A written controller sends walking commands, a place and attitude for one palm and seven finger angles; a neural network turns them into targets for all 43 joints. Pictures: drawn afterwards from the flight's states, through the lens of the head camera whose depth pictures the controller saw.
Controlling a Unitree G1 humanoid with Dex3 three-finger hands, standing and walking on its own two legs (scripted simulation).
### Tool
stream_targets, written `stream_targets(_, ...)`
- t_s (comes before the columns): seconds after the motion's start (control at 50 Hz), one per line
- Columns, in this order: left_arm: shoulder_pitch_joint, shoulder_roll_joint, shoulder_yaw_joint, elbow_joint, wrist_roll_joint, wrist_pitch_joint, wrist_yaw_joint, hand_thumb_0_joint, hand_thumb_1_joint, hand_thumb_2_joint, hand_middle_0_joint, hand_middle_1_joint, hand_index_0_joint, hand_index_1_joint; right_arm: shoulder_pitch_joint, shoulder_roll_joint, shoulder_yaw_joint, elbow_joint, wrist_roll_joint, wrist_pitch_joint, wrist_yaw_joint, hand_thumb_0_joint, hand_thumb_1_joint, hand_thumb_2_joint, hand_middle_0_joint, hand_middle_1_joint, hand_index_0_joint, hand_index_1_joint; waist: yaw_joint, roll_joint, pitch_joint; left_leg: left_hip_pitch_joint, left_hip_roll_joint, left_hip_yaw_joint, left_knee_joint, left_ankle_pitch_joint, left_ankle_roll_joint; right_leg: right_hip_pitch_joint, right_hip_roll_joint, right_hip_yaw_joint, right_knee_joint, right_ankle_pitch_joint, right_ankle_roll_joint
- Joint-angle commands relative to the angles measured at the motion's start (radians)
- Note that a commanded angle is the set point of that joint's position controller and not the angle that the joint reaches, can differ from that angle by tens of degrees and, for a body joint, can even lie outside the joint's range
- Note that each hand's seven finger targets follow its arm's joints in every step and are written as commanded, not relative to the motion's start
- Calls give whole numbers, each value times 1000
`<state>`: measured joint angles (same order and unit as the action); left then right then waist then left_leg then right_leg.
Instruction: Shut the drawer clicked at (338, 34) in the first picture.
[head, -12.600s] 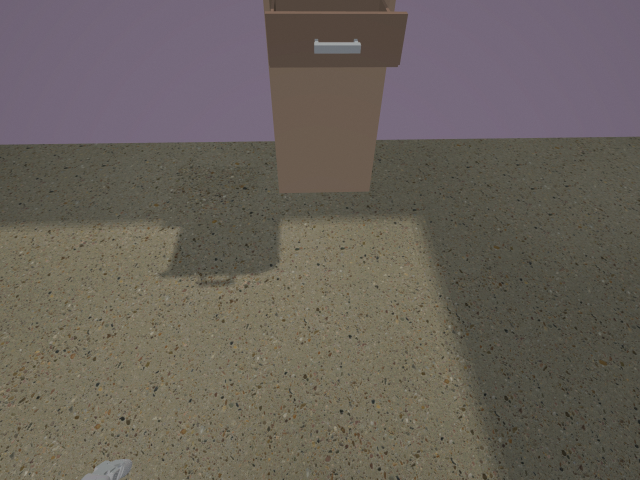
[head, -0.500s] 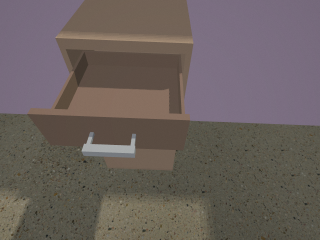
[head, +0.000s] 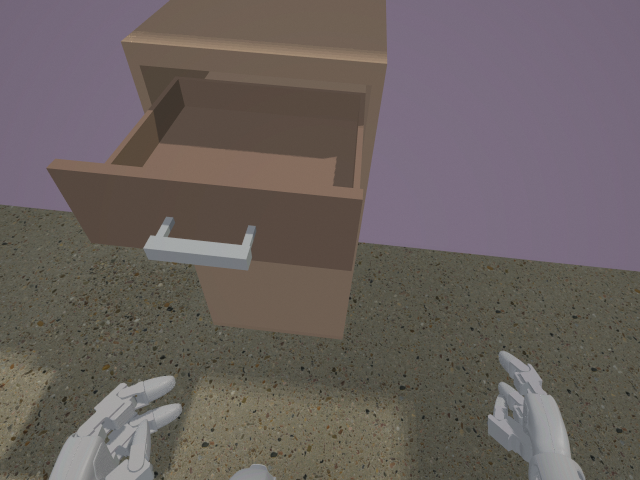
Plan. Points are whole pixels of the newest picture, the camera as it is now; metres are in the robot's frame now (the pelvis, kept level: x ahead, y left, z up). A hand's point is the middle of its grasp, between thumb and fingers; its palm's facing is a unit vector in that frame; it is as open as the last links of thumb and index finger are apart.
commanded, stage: raise the hand and make a fist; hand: left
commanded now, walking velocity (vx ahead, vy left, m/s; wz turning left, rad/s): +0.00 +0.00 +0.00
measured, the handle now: (204, 240) +0.38 +0.19 +0.10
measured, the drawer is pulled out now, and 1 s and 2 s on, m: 0.29 0.29 0.29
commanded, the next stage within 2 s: bring the fist close to the handle in 1.44 s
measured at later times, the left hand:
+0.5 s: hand (123, 370) +0.19 +0.21 +0.12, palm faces +0.06 -1.00 -0.07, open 3.4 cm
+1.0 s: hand (126, 373) +0.17 +0.18 +0.17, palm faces -0.08 -0.99 -0.07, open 3.2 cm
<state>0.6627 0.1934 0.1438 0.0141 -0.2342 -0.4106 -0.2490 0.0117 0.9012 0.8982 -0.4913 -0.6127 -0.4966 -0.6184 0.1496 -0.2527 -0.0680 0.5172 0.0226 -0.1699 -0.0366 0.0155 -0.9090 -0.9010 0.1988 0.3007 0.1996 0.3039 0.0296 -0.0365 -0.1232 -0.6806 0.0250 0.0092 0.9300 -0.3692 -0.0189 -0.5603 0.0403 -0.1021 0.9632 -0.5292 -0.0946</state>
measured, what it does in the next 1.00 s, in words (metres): shifts its weight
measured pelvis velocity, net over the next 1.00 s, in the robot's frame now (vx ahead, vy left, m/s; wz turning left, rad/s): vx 0.01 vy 0.07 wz -0.01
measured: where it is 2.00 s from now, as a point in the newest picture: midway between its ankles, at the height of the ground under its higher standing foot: outside the picture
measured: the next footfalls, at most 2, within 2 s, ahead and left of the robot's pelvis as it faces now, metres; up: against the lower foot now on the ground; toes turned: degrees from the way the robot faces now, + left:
none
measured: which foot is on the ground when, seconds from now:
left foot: down 0.00-1.00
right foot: down 0.00-1.00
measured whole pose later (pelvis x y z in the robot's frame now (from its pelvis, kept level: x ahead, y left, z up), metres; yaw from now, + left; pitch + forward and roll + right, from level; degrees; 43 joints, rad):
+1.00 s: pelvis +0.01 +0.07 +0.02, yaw -1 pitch +1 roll -1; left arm 0.65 0.21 -0.09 -0.69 -0.14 0.04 -0.08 0.02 0.90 0.90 -1.38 -1.58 -1.39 -1.58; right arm 0.22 -0.19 0.10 0.44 0.05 -0.16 0.00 0.02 -0.90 -0.90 0.20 0.30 0.20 0.30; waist 0.05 0.05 -0.10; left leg -0.46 -0.04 0.04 0.79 -0.34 0.07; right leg -0.33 -0.01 -0.05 0.77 -0.45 0.00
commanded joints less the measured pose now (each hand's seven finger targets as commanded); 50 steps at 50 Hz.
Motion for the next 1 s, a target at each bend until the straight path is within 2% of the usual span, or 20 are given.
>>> stream_targets(0.0,-304,156,89,-515,-52,-251,48,0,900,900,-680,-820,-680,-820,6,-56,-2,-106,2,-64,-29,0,-900,-900,200,300,200,300,-90,140,-99,98,-25,-13,31,57,55,-111,-68,263,-282,106,102)
stream_targets(0.06,-354,116,-26,-388,-84,-272,-67,0,900,900,-740,-885,-740,-885,-9,-95,21,-75,13,-130,-36,0,-900,-900,200,300,200,300,-142,78,27,66,-11,-40,73,-5,64,-164,-85,300,-359,-10,131)
stream_targets(0.1,-343,124,-56,-261,-83,-176,-142,0,900,900,-780,-928,-780,-928,-12,-123,26,-68,28,-141,-37,0,-900,-900,200,300,200,300,-137,0,72,40,-11,-52,67,-16,68,-147,-103,340,-414,-46,174)
stream_targets(0.14,-325,187,-3,-176,-83,-29,-179,0,900,900,-820,-972,-820,-972,-18,-141,26,-78,43,-132,-52,0,-900,-900,200,300,200,300,-100,-15,50,31,-12,-62,11,-22,68,-90,-117,347,-425,-52,181)
stream_targets(0.18,-240,278,136,-66,-85,123,-168,0,900,900,-860,-1015,-860,-1015,-56,-134,31,-90,55,-108,-60,0,-900,-900,200,300,200,300,-37,-42,29,13,-11,-72,-31,-17,55,12,-154,379,-430,-9,191)
stream_targets(0.22,-200,291,207,-189,-102,201,-117,0,900,900,-900,-1058,-900,-1058,-84,-101,41,-127,45,-78,-59,0,-900,-900,200,300,200,300,18,-7,-47,48,-16,-75,-72,21,44,130,-182,372,-412,93,186)
stream_targets(0.24,-186,256,220,-262,-123,214,-77,0,900,900,-920,-1080,-920,-1080,-88,-81,43,-137,39,-69,-60,0,-900,-900,200,300,200,300,30,-12,-72,74,-18,-70,-92,45,42,160,-175,344,-399,155,184)
stream_targets(0.28,-133,250,297,-355,-145,188,12,0,900,900,-960,-1123,-960,-1123,-84,-57,39,-129,31,-66,-53,0,-900,-900,200,300,200,300,53,-56,-113,117,-15,-64,-115,110,39,216,-147,291,-365,333,192)
stream_targets(0.32,-73,201,274,-426,-138,130,55,0,900,900,-1000,-1167,-1000,-1167,-40,-44,29,-119,32,-75,-39,0,-900,-900,200,300,200,300,44,-24,-119,154,-18,-43,-132,184,42,231,-121,241,-319,554,191)
stream_targets(0.4,-3,117,113,-466,-83,46,17,0,900,900,-1080,-1253,-1080,-1253,5,-71,15,-110,30,-112,-11,0,-900,-900,200,300,200,300,-6,-31,-75,209,-24,-25,-130,248,56,168,-104,206,-300,740,222)
stream_targets(0.46,12,45,-31,-509,-74,51,-45,0,900,900,-1140,-1318,-1140,-1318,21,-89,15,-123,40,-162,-2,0,-900,-900,200,300,200,300,-34,37,-68,276,-20,-31,-159,256,69,99,-72,128,-301,605,184)
stream_targets(0.48,17,29,-60,-511,-74,68,-51,0,900,900,-1160,-1340,-1160,-1340,14,-94,18,-121,40,-170,-3,0,-900,-900,200,300,200,300,-42,1,-31,282,-16,-44,-163,252,75,76,-60,119,-309,557,177)
stream_targets(0.52,2,63,-60,-589,-65,84,-40,0,900,900,-1200,-1383,-1200,-1383,28,-100,15,-133,40,-185,-7,0,-900,-900,200,300,200,300,-32,27,-58,299,-20,-46,-193,227,77,71,-45,87,-311,442,138)
stream_targets(0.58,0,152,14,-712,-11,79,58,0,900,900,-1260,-1448,-1260,-1448,16,-92,16,-130,24,-186,-7,0,-900,-900,200,300,200,300,-6,67,-87,338,-16,-50,-221,231,79,71,-30,46,-291,351,95)
stream_targets(0.6,30,115,-12,-750,6,79,88,0,900,900,-1280,-1470,-1280,-1470,24,-80,21,-144,21,-178,-2,0,-900,-900,200,300,200,300,2,99,-105,355,-13,-49,-235,242,75,70,-25,25,-271,330,83)
stream_targets(0.66,34,33,-102,-841,14,94,143,0,900,900,-1340,-1535,-1340,-1535,18,-69,36,-172,21,-168,18,0,-900,-900,200,300,200,300,-2,140,-111,400,11,-74,-246,279,60,49,-18,-5,-246,288,77)
stream_targets(0.68,40,34,-102,-839,23,112,158,0,900,900,-1360,-1557,-1360,-1557,9,-73,39,-171,20,-159,22,0,-900,-900,200,300,200,300,-3,105,-103,394,19,-85,-250,275,59,52,-16,-8,-248,281,78)
stream_targets(0.8,35,-24,-244,-815,71,297,142,0,900,900,-1400,-1600,-1400,-1600,-20,-85,65,-207,33,-93,35,0,-900,-900,200,300,200,300,-20,52,55,326,30,-113,-326,94,51,54,-20,-5,-290,204,79)
stream_targets(0.88,-45,89,-164,-928,102,382,169,0,900,900,-1400,-1600,-1400,-1600,-52,-81,83,-242,35,-47,27,0,-900,-900,200,300,200,300,-1,80,40,341,27,-124,-366,29,46,94,-24,1,-294,174,73)
stream_targets(0.98,-154,62,-137,-1010,61,377,219,0,900,900,-1400,-1600,-1400,-1600,-64,-68,106,-247,36,-54,26,0,-900,-900,200,300,200,300,-2,104,9,381,35,-143,-386,-32,36,92,-19,-3,-302,142,73)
